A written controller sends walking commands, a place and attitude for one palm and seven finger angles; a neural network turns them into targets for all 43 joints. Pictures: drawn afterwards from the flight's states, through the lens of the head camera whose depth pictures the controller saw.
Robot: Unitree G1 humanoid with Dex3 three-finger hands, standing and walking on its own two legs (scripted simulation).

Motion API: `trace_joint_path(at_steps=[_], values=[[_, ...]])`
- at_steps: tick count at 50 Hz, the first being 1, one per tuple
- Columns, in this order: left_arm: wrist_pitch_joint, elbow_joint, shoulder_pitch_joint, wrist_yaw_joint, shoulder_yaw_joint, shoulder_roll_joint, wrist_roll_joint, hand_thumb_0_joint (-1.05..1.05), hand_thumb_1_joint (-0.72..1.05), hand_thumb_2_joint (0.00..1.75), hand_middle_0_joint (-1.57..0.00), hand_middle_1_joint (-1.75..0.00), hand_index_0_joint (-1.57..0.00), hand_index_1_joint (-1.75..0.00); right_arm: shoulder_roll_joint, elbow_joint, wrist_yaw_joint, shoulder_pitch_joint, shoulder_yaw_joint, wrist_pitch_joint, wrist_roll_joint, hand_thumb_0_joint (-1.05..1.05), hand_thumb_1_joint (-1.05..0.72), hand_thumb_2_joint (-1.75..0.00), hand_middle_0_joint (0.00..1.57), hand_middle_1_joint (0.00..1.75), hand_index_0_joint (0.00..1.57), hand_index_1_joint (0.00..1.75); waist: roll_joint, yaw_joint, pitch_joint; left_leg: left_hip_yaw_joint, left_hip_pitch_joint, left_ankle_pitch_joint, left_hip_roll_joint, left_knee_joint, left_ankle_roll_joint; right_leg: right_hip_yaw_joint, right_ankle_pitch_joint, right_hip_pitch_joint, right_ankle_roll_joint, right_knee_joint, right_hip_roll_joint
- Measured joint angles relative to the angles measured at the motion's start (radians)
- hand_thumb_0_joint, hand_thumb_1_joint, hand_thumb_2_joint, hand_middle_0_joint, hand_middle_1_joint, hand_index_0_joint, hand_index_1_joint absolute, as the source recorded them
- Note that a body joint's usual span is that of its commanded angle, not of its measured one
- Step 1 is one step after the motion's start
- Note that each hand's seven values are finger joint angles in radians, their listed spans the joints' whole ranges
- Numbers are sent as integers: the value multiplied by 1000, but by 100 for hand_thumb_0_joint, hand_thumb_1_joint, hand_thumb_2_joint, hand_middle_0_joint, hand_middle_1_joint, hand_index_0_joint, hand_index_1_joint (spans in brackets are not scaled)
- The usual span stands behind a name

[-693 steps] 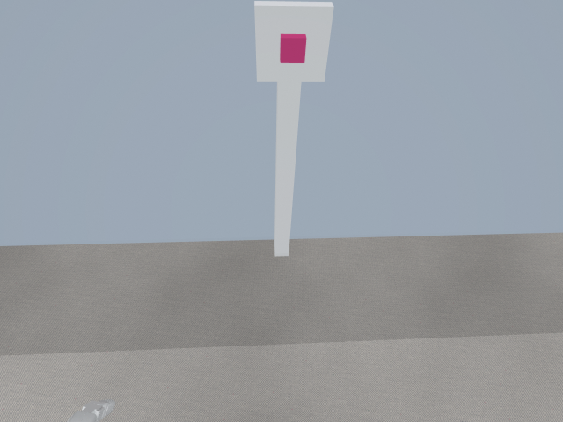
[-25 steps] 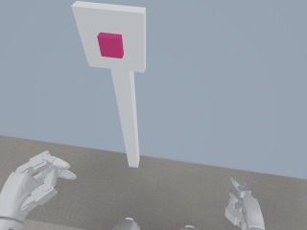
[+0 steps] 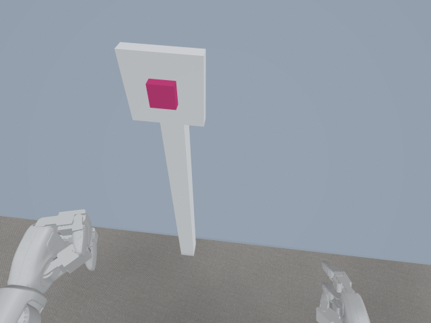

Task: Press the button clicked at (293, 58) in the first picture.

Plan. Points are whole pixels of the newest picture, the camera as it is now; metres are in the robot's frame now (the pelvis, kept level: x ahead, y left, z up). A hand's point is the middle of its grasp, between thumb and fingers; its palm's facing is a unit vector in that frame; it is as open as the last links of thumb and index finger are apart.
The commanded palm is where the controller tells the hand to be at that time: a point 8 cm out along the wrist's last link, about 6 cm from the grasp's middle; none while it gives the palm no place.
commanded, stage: raise the hand and make a fist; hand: left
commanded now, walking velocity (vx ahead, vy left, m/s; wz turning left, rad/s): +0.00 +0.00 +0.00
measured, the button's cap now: (163, 93) +0.51 +0.16 +0.17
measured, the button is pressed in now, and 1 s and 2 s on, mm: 0 0 0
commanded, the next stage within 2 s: aim a knuckle at the button in 0.88 s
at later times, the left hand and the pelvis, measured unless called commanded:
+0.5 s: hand (88, 205) +0.24 +0.20 +0.17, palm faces +0.01 -1.00 -0.08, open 3.1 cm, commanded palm +0.21 +0.25 +0.17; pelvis +0.01 -0.01 +0.02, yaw +1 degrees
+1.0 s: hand (105, 207) +0.24 +0.18 +0.17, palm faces +0.02 -1.00 -0.08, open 3.1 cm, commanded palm +0.21 +0.23 +0.17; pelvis +0.01 -0.03 +0.03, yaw +0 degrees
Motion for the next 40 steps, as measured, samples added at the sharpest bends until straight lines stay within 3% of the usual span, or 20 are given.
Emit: trace_joint_path(at_steps=[21,31,35,40], values=[[174,-5,-182,6,20,13,-4,2,89,90,-130,-150,-130,-150,-24,42,-18,-9,29,-17,5,1,-90,-90,20,30,20,30,12,30,34,-1,192,75,-8,-184,-10,-4,60,184,-7,-164,0],[268,13,-231,2,16,9,2,1,89,90,-130,-150,-130,-150,-27,44,-22,-30,29,2,10,1,-90,-90,20,30,20,30,23,29,39,5,256,106,-7,-258,-19,1,79,236,-16,-214,4],[275,16,-214,12,16,-1,9,1,89,90,-130,-150,-130,-150,-25,40,-21,-29,26,10,7,1,-90,-90,20,30,20,30,19,31,47,6,267,113,-4,-273,-24,2,82,243,-20,-221,7],[235,-1,-204,25,7,-13,20,2,89,90,-130,-150,-130,-150,-26,51,-22,-23,23,5,4,1,-90,-90,20,30,20,30,16,38,54,1,278,117,0,-281,-30,-3,83,254,-26,-228,12]])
